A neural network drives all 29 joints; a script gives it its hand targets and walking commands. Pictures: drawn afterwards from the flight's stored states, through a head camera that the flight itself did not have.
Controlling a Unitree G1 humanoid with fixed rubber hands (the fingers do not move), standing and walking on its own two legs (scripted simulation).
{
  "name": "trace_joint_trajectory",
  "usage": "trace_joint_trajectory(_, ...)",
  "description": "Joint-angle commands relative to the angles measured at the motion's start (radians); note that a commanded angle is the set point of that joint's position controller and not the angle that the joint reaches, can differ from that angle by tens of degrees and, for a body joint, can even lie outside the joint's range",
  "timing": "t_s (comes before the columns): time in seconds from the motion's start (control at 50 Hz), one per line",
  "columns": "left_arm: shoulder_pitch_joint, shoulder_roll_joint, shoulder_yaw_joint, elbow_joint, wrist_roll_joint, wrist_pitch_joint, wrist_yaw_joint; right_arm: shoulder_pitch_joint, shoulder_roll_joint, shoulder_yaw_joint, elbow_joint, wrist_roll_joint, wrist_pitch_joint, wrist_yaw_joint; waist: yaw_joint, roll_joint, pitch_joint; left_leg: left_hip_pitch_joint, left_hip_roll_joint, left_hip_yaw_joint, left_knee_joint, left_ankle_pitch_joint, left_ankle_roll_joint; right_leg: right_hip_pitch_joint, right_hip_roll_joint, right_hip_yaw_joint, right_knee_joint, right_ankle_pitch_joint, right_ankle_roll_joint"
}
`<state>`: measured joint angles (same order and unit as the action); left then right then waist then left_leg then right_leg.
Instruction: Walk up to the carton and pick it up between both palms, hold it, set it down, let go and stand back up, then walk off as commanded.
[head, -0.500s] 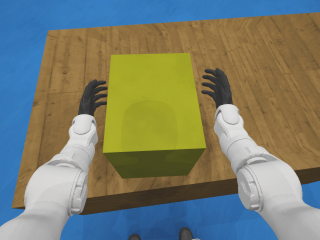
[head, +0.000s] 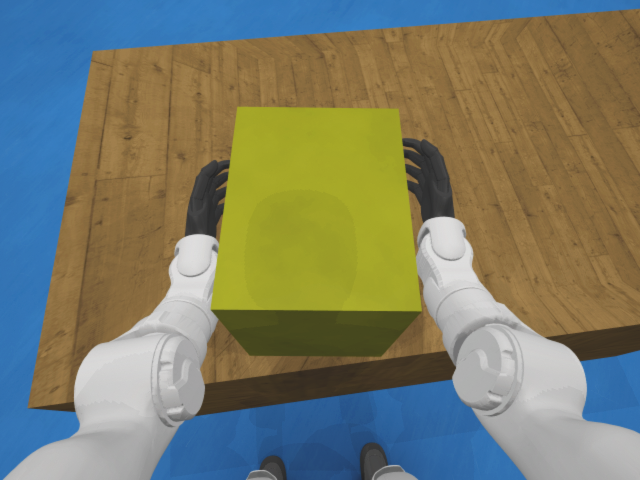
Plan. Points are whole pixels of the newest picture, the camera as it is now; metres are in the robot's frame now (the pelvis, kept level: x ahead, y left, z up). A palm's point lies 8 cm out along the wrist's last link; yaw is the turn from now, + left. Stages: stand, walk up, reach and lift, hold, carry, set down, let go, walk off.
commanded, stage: reach and lift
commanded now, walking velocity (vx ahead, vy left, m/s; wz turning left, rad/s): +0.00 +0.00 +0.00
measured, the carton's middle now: (316, 244) +0.42 +0.01 -0.03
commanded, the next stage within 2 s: none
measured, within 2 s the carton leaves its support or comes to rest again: neither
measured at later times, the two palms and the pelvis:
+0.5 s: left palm (204, 225) +0.43 +0.15 +0.00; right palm (433, 206) +0.44 -0.14 +0.02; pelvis +0.00 +0.00 +0.00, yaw +0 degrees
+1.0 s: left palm (204, 225) +0.43 +0.15 +0.00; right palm (432, 207) +0.44 -0.14 +0.02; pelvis +0.00 +0.00 +0.00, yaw +0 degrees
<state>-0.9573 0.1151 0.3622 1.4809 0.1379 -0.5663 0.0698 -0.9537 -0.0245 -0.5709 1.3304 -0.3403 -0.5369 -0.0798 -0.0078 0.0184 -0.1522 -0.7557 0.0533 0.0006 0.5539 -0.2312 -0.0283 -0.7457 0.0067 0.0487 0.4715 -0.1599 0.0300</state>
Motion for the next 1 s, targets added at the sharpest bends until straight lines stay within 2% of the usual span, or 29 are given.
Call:
trace_joint_trajectory(0.0,-0.360,-0.495,-0.042,-0.031,0.220,-0.030,-0.092,-0.217,0.587,0.171,0.015,-0.233,0.023,0.146,0.005,-0.012,-0.604,0.275,-0.051,0.124,-0.034,0.362,-0.032,0.517,0.012,-0.131,0.050,0.456,-0.014)
trace_joint_trajectory(0.02,-0.364,-0.492,-0.046,-0.033,0.216,-0.028,-0.092,-0.217,0.581,0.164,0.022,-0.232,0.026,0.143,-0.007,-0.008,-0.603,0.275,-0.052,0.122,-0.042,0.338,-0.030,0.521,0.010,-0.127,0.045,0.440,-0.015)
trace_joint_trajectory(0.08,-0.367,-0.493,-0.036,-0.041,0.223,-0.027,-0.087,-0.226,0.591,0.159,0.012,-0.238,0.028,0.144,0.004,-0.020,-0.601,0.268,-0.048,0.121,-0.046,0.333,-0.026,0.517,0.010,-0.128,0.040,0.429,-0.016)
trace_joint_trajectory(0.12,-0.369,-0.506,-0.047,-0.042,0.215,-0.028,-0.090,-0.220,0.602,0.157,0.021,-0.241,0.027,0.139,-0.009,-0.017,-0.606,0.259,-0.050,0.118,-0.038,0.340,-0.030,0.520,0.009,-0.127,0.045,0.447,-0.017)
trace_joint_trajectory(0.16,-0.356,-0.501,-0.035,-0.036,0.223,-0.027,-0.088,-0.220,0.608,0.166,0.017,-0.234,0.027,0.140,0.007,-0.013,-0.608,0.263,-0.049,0.118,-0.035,0.353,-0.029,0.519,0.009,-0.126,0.044,0.447,-0.016)
trace_joint_trajectory(0.24,-0.360,-0.497,-0.030,-0.035,0.228,-0.023,-0.089,-0.213,0.612,0.152,0.021,-0.243,0.033,0.136,-0.008,-0.020,-0.584,0.247,-0.051,0.114,-0.045,0.321,-0.024,0.524,0.006,-0.129,0.041,0.431,-0.014)
trace_joint_trajectory(0.3,-0.350,-0.495,-0.029,-0.032,0.233,-0.020,-0.088,-0.215,0.623,0.152,0.012,-0.244,0.033,0.135,-0.003,-0.017,-0.588,0.239,-0.051,0.115,-0.046,0.326,-0.022,0.534,0.003,-0.128,0.043,0.450,-0.010)
trace_joint_trajectory(0.32,-0.363,-0.510,-0.046,-0.051,0.226,-0.022,-0.088,-0.209,0.627,0.152,0.007,-0.245,0.029,0.134,-0.015,-0.005,-0.600,0.249,-0.050,0.109,-0.043,0.336,-0.027,0.523,0.008,-0.130,0.043,0.442,-0.014)
trace_joint_trajectory(0.34,-0.351,-0.506,-0.032,-0.040,0.227,-0.024,-0.088,-0.216,0.626,0.157,0.023,-0.245,0.030,0.135,-0.004,-0.015,-0.590,0.250,-0.046,0.111,-0.041,0.344,-0.024,0.518,0.006,-0.127,0.043,0.445,-0.014)
trace_joint_trajectory(0.36,-0.353,-0.509,-0.038,-0.047,0.227,-0.029,-0.088,-0.210,0.630,0.154,0.022,-0.248,0.028,0.133,-0.013,-0.011,-0.593,0.250,-0.048,0.110,-0.036,0.343,-0.027,0.520,0.006,-0.132,0.045,0.444,-0.015)
trace_joint_trajectory(0.38,-0.357,-0.505,-0.035,-0.046,0.228,-0.026,-0.086,-0.213,0.635,0.158,0.020,-0.245,0.031,0.134,-0.003,-0.012,-0.589,0.246,-0.051,0.110,-0.036,0.350,-0.025,0.523,0.006,-0.130,0.045,0.450,-0.012)
trace_joint_trajectory(0.44,-0.339,-0.499,-0.024,-0.027,0.233,-0.025,-0.091,-0.212,0.635,0.163,0.013,-0.250,0.030,0.130,-0.002,-0.031,-0.586,0.228,-0.049,0.106,-0.037,0.338,-0.019,0.538,0.004,-0.131,0.052,0.453,-0.012)
trace_joint_trajectory(0.46,-0.355,-0.506,-0.032,-0.041,0.228,-0.029,-0.090,-0.217,0.643,0.160,0.012,-0.253,0.027,0.127,-0.012,-0.031,-0.587,0.221,-0.053,0.108,-0.037,0.323,-0.018,0.536,0.003,-0.133,0.052,0.453,-0.010)
trace_joint_trajectory(0.5,-0.345,-0.502,-0.028,-0.035,0.230,-0.030,-0.090,-0.212,0.650,0.168,0.009,-0.251,0.027,0.129,-0.002,-0.028,-0.588,0.215,-0.050,0.110,-0.035,0.325,-0.017,0.530,0.002,-0.128,0.053,0.447,-0.010)
trace_joint_trajectory(0.52,-0.353,-0.506,-0.030,-0.032,0.228,-0.031,-0.090,-0.211,0.648,0.160,0.013,-0.255,0.028,0.128,-0.012,-0.024,-0.584,0.211,-0.053,0.108,-0.037,0.316,-0.018,0.529,0.001,-0.130,0.052,0.444,-0.010)
trace_joint_trajectory(0.6,-0.356,-0.513,-0.034,-0.042,0.233,-0.032,-0.088,-0.209,0.652,0.158,0.021,-0.255,0.025,0.127,-0.014,-0.015,-0.586,0.224,-0.048,0.104,-0.035,0.329,-0.018,0.506,0.004,-0.133,0.047,0.431,-0.015)
trace_joint_trajectory(0.62,-0.340,-0.513,-0.029,-0.028,0.236,-0.031,-0.088,-0.201,0.658,0.166,0.017,-0.253,0.025,0.127,-0.004,-0.016,-0.582,0.218,-0.049,0.106,-0.032,0.332,-0.017,0.516,0.002,-0.131,0.048,0.444,-0.014)
trace_joint_trajectory(0.66,-0.357,-0.512,-0.030,-0.034,0.235,-0.030,-0.088,-0.208,0.652,0.147,0.030,-0.262,0.028,0.127,-0.014,-0.018,-0.579,0.210,-0.051,0.103,-0.036,0.315,-0.014,0.510,0.000,-0.132,0.050,0.427,-0.013)
trace_joint_trajectory(0.72,-0.342,-0.511,-0.028,-0.025,0.233,-0.031,-0.090,-0.208,0.657,0.159,0.011,-0.263,0.024,0.123,-0.009,-0.030,-0.580,0.204,-0.049,0.109,-0.032,0.326,-0.014,0.520,0.002,-0.135,0.052,0.447,-0.012)
trace_joint_trajectory(0.8,-0.356,-0.525,-0.040,-0.028,0.237,-0.030,-0.087,-0.212,0.657,0.152,0.026,-0.264,0.021,0.123,-0.018,-0.019,-0.586,0.216,-0.048,0.103,-0.029,0.332,-0.017,0.482,0.006,-0.140,0.049,0.430,-0.013)
trace_joint_trajectory(0.84,-0.348,-0.521,-0.029,-0.022,0.237,-0.029,-0.087,-0.215,0.659,0.155,0.022,-0.264,0.020,0.125,-0.005,-0.024,-0.581,0.193,-0.051,0.107,-0.032,0.306,-0.009,0.496,0.002,-0.134,0.054,0.418,-0.012)
trace_joint_trajectory(0.92,-0.355,-0.529,-0.033,-0.016,0.236,-0.030,-0.090,-0.222,0.661,0.151,0.024,-0.267,0.021,0.123,-0.019,-0.035,-0.583,0.181,-0.049,0.106,-0.029,0.294,-0.006,0.485,0.004,-0.137,0.060,0.426,-0.009)
trace_joint_trajectory(0.98,-0.351,-0.531,-0.037,-0.006,0.243,-0.030,-0.086,-0.225,0.658,0.155,0.037,-0.265,0.014,0.121,-0.011,-0.020,-0.584,0.188,-0.049,0.105,-0.022,0.315,-0.010,0.473,0.004,-0.135,0.056,0.433,-0.012)
